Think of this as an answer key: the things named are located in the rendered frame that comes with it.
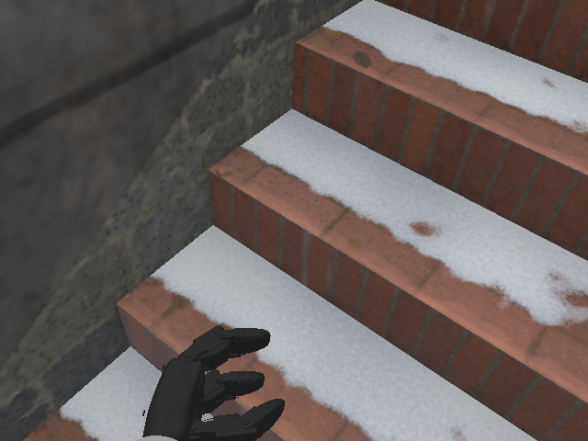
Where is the robot left hand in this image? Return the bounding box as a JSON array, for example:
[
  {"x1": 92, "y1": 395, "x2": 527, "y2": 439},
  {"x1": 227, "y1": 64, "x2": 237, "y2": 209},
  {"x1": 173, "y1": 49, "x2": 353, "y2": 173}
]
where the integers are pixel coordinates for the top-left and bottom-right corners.
[{"x1": 142, "y1": 325, "x2": 285, "y2": 441}]

